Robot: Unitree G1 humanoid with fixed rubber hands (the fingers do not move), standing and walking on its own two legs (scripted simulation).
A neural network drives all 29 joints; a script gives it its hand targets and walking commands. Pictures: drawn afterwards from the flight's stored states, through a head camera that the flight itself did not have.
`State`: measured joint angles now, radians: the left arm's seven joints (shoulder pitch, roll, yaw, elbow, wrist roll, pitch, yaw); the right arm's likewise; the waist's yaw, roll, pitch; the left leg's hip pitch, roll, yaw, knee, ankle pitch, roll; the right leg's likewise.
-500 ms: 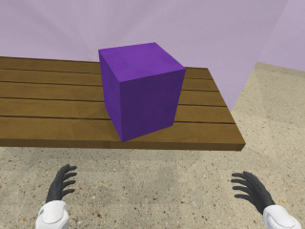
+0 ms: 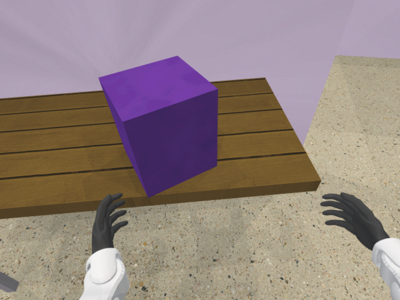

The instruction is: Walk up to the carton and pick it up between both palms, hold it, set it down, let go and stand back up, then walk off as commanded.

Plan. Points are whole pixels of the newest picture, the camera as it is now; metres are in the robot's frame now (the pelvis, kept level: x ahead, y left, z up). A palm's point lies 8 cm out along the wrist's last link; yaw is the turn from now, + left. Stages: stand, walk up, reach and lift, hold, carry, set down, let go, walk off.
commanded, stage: reach and lift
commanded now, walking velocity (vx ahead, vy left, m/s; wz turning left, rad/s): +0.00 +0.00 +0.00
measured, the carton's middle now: (163, 125) +0.53 +0.09 +0.08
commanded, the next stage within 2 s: none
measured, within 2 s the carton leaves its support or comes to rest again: neither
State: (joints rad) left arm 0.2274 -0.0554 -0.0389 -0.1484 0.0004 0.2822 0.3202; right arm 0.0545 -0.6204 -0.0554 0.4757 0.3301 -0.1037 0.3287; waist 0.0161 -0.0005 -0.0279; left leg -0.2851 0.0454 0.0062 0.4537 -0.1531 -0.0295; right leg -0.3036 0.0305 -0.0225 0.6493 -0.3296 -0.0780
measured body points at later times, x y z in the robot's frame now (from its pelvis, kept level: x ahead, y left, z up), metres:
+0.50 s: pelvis +0.00 +0.00 +0.00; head -0.01 +0.00 +0.45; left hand +0.24 +0.19 +0.09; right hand +0.29 -0.27 +0.09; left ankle +0.06 +0.19 -0.73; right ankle +0.01 -0.05 -0.73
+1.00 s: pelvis +0.02 +0.02 +0.01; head +0.03 +0.01 +0.46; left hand +0.29 +0.22 +0.14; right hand +0.37 -0.25 +0.12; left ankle +0.06 +0.19 -0.73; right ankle +0.01 -0.05 -0.73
